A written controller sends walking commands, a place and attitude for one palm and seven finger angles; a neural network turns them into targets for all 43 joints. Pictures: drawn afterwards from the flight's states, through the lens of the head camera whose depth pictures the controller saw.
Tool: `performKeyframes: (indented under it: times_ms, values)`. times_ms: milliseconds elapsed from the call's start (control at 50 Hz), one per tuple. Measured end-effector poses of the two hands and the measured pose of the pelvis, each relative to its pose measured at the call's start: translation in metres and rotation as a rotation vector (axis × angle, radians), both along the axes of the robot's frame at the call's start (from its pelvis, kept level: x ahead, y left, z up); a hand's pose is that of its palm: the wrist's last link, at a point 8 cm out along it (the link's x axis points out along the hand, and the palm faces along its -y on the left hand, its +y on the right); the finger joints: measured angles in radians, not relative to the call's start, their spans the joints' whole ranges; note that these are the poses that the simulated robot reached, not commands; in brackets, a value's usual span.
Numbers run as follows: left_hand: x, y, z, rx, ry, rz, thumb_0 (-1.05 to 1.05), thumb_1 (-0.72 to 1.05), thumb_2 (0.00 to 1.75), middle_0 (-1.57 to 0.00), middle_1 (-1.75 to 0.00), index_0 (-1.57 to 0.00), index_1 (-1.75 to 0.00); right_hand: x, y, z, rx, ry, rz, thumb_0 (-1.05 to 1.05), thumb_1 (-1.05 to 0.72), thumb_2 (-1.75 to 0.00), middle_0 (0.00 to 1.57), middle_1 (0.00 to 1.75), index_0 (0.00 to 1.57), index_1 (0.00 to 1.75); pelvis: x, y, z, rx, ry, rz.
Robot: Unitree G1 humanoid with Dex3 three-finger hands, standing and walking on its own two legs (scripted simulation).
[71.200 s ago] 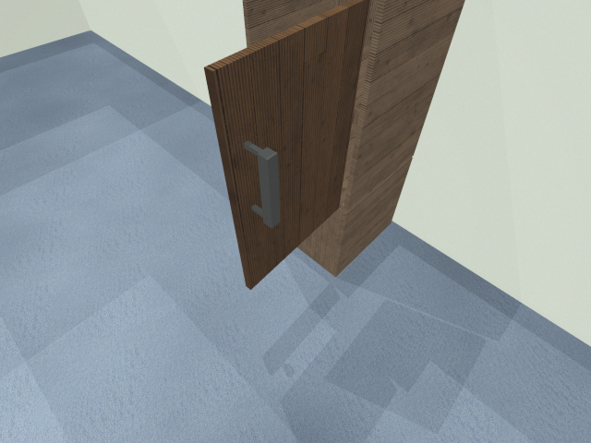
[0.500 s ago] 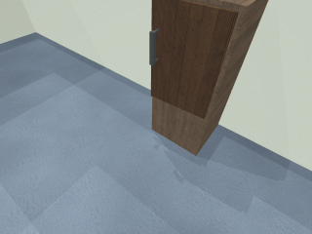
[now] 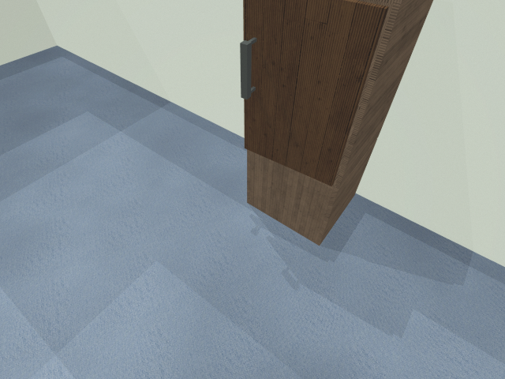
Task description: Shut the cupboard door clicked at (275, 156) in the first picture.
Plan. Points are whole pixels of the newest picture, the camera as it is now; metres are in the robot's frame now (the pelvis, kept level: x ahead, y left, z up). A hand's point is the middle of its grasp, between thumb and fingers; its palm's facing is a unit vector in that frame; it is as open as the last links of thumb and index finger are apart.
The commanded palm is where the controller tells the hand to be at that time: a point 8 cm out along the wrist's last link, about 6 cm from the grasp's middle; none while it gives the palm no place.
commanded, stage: look to check the result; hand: left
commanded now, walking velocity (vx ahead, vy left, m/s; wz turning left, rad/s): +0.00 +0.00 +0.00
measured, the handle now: (249, 68) +0.97 +0.06 +0.01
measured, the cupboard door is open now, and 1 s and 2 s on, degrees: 4 4 4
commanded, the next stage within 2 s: walk to a spot facing it in 0.12 s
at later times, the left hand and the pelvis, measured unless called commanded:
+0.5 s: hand out of the picture +0.02 +0.18 -0.19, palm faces +0.13 -0.97 -0.20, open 7.4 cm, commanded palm none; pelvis +0.00 +0.00 -0.01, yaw +6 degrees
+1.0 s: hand out of the picture +0.00 +0.20 -0.16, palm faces +0.38 -0.87 -0.32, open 7.4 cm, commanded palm none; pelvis +0.00 -0.03 -0.01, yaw +24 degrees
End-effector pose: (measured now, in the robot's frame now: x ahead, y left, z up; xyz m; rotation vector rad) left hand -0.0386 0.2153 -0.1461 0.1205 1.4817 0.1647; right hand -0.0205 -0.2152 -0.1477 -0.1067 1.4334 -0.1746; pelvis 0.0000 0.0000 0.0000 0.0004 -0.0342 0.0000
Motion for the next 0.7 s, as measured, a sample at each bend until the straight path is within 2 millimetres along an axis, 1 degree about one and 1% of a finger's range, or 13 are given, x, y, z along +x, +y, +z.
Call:
performKeyframes:
  times_ms: [260, 360, 480, 600, 640, 700]
  values:
    - [0.036, 0.004, 0.001, 0.015, -0.073, -0.025, 0.00, 0.91, 0.89, -0.20, -0.30, -0.20, -0.30, 0.026, -0.018, 0.004, -0.028, -0.043, 0.021, 0.01, -0.91, -0.89, 0.20, 0.29, 0.20, 0.30, 0.006, -0.006, 0.001, -0.002, -0.003, 0.001]
    - [0.047, 0.005, 0.000, 0.025, -0.101, -0.011, 0.00, 0.91, 0.89, -0.20, -0.30, -0.20, -0.30, 0.033, -0.020, 0.003, -0.029, -0.048, 0.038, 0.01, -0.91, -0.89, 0.20, 0.29, 0.19, 0.30, 0.007, -0.008, 0.000, -0.001, 0.001, 0.024]
    - [0.048, 0.010, -0.006, 0.034, -0.139, 0.058, 0.00, 0.91, 0.89, -0.20, -0.30, -0.20, -0.30, 0.042, -0.018, -0.004, -0.023, -0.027, 0.086, 0.01, -0.91, -0.89, 0.20, 0.29, 0.19, 0.30, 0.005, -0.006, -0.009, -0.011, 0.006, 0.085]
    - [0.041, 0.030, -0.021, 0.041, -0.149, 0.120, 0.00, 0.91, 0.89, -0.20, -0.30, -0.20, -0.30, 0.063, -0.011, -0.007, -0.050, -0.051, 0.149, 0.01, -0.91, -0.89, 0.20, 0.29, 0.20, 0.30, 0.003, 0.006, -0.020, -0.013, 0.007, 0.145]
    - [0.041, 0.037, -0.018, 0.055, -0.146, 0.129, 0.00, 0.91, 0.89, -0.20, -0.30, -0.20, -0.30, 0.070, -0.009, -0.004, -0.055, -0.066, 0.177, 0.01, -0.91, -0.89, 0.20, 0.29, 0.20, 0.30, 0.000, 0.006, -0.019, -0.015, 0.019, 0.163]
    - [0.045, 0.045, -0.007, 0.081, -0.177, 0.147, 0.01, 0.91, 0.89, -0.20, -0.30, -0.20, -0.30, 0.077, -0.010, 0.003, -0.058, -0.067, 0.222, 0.01, -0.91, -0.89, 0.20, 0.29, 0.20, 0.30, -0.003, 0.004, -0.012, -0.023, 0.040, 0.198]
